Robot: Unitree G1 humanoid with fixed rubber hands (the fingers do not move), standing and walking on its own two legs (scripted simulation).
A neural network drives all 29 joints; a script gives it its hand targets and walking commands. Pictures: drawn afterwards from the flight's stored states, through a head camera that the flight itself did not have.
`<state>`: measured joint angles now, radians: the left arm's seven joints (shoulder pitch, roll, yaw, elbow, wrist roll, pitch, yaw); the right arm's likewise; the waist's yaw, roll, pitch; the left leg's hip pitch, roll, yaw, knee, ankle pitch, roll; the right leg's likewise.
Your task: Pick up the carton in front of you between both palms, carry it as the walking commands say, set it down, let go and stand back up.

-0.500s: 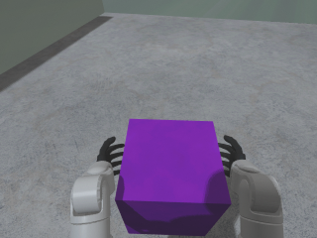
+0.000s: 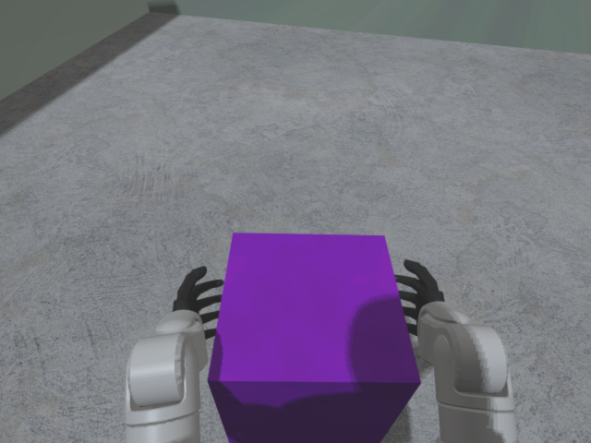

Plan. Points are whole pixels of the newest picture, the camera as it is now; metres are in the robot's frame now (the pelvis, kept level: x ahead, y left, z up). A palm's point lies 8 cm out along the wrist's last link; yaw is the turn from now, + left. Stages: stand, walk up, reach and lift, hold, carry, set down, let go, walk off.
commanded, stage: carry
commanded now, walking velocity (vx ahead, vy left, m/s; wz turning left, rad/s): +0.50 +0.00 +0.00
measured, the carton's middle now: (306, 345) +0.27 +0.00 -0.02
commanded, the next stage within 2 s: none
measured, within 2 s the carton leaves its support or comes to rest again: neither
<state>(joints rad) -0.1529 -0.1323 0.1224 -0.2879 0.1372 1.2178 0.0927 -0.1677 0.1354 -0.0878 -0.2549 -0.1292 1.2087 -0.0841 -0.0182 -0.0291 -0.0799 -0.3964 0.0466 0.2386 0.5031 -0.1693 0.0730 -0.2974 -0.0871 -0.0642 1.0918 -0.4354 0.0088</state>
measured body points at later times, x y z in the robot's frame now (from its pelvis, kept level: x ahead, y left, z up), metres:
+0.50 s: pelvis +0.33 -0.04 +0.00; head +0.34 -0.05 +0.45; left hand +0.60 +0.13 +0.08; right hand +0.62 -0.17 +0.07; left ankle +0.18 +0.07 -0.63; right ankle +0.39 -0.11 -0.73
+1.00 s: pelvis +0.66 +0.03 +0.01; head +0.68 +0.04 +0.46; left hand +0.94 +0.18 +0.05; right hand +0.93 -0.13 +0.06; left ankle +0.71 +0.10 -0.73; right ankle +0.52 -0.10 -0.64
